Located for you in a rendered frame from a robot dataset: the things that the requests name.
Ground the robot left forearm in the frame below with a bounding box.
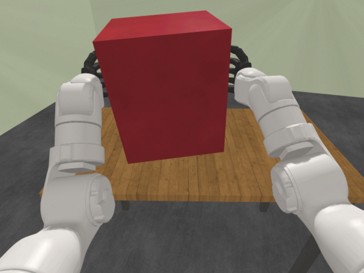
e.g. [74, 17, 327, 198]
[40, 73, 105, 220]

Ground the left robot upper arm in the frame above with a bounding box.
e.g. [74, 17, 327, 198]
[0, 173, 115, 273]

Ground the robot right hand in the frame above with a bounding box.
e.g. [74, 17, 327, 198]
[228, 45, 251, 93]

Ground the carton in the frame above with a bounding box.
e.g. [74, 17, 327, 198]
[92, 10, 232, 164]

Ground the robot right forearm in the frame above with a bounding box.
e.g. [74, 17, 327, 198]
[234, 68, 349, 194]

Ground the right robot upper arm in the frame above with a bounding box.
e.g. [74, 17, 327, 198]
[271, 152, 364, 273]

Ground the robot left hand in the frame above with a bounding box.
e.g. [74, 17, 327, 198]
[81, 51, 108, 98]

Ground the table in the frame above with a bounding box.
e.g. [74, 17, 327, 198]
[39, 107, 364, 273]

